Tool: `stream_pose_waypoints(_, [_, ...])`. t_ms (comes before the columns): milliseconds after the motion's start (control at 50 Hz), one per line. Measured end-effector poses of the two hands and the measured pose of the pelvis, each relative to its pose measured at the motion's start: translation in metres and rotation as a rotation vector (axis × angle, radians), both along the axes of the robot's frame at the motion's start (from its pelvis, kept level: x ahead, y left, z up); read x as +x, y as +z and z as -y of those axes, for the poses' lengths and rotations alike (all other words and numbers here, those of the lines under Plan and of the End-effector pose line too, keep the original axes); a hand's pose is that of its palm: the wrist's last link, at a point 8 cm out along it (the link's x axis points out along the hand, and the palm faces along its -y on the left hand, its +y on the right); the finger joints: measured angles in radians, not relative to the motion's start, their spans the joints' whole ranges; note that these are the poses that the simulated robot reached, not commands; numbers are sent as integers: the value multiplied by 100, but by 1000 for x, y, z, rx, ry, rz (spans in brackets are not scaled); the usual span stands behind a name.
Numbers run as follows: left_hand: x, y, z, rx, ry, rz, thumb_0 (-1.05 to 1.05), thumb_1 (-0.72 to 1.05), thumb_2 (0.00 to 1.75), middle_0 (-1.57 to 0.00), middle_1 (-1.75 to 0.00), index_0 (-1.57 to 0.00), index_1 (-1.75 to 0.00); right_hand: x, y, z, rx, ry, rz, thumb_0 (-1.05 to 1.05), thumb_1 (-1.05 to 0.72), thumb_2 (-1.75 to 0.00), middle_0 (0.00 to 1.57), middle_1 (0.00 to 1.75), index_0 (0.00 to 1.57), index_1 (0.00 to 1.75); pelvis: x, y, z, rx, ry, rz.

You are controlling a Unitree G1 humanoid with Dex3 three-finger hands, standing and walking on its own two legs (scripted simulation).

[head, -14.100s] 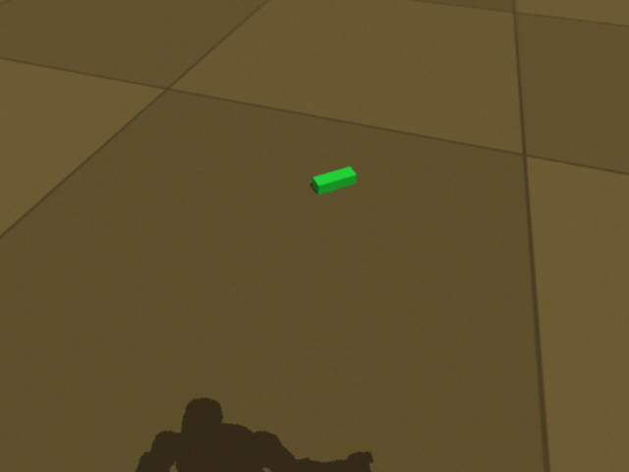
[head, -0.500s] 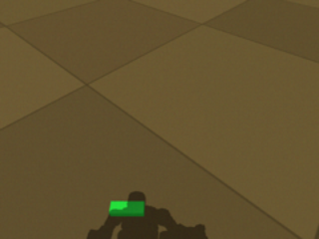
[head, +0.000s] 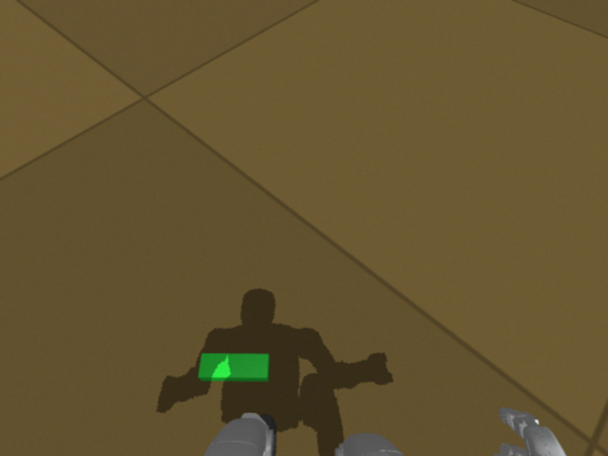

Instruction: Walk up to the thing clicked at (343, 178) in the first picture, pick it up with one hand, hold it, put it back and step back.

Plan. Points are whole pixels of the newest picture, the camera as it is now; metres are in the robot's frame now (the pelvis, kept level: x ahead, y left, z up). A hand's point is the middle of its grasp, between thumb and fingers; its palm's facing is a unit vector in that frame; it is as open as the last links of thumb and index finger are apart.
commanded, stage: walk up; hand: left
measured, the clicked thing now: (235, 367) +0.37 +0.21 -0.73
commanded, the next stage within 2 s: stand in 1.52 s
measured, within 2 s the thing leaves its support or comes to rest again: neither
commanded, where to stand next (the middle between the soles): -0.02 +0.02 m, yaw +1 degrees
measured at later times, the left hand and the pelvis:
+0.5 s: hand out of the picture +0.02 +0.24 -0.11, palm faces +0.02 -0.89 -0.45, open 7.3 cm; pelvis -0.06 -0.04 +0.01, yaw +2 degrees
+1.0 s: hand out of the picture +0.00 +0.26 -0.14, palm faces +0.06 -0.91 -0.42, open 7.3 cm; pelvis -0.05 -0.02 +0.00, yaw +5 degrees
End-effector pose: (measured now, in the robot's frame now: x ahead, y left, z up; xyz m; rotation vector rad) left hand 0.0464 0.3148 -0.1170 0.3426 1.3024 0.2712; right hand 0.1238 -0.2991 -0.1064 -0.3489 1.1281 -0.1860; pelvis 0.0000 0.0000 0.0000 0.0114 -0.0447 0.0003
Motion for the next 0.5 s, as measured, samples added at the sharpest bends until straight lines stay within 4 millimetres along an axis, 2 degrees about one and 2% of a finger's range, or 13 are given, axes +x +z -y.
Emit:
stream_pose_waypoints(60, [27, 3, 7, -9, -45, 63, 1, 91, 90, -20, -30, -21, -30, 10, 3, -3, 1, 7, 44, 1, -90, -90, 20, 30, 21, 30, -4, 0, 3, 4, -14, -4])
stream_pose_waypoints(120, [43, 6, 14, -9, -82, 110, 0, 91, 90, -20, -30, -21, -30, 15, 3, 0, 4, 18, 92, 1, -90, -90, 21, 30, 21, 30, -12, -3, 7, 8, -29, -5])
stream_pose_waypoints(180, [44, 8, 22, 2, -110, 137, 0, 91, 90, -20, -30, -21, -30, 12, -2, 10, 9, 25, 130, 1, -90, -90, 21, 30, 21, 30, -21, -9, 15, 10, -46, -8])
stream_pose_waypoints(240, [31, 9, 30, 29, -124, 144, 0, 91, 90, -20, -30, -21, -30, 3, -13, 27, 18, 19, 152, 1, -90, -90, 21, 30, 21, 30, -32, -19, 26, -3, -55, -7])
stream_pose_waypoints(360, [-14, 29, 41, 56, -99, 99, 0, 91, 90, -20, -30, -21, -30, -46, -17, 47, 19, -21, 42, 1, -90, -90, 20, 30, 21, 30, -48, -5, 36, 37, -29, -19])
stream_pose_waypoints(500, [-38, 46, 40, 66, -61, 171, 1, 90, 90, -20, -30, -21, -30, -118, -17, 55, -3, 21, -151, 1, -90, -90, 20, 30, 20, 30, -63, 5, 38, 28, 38, -30])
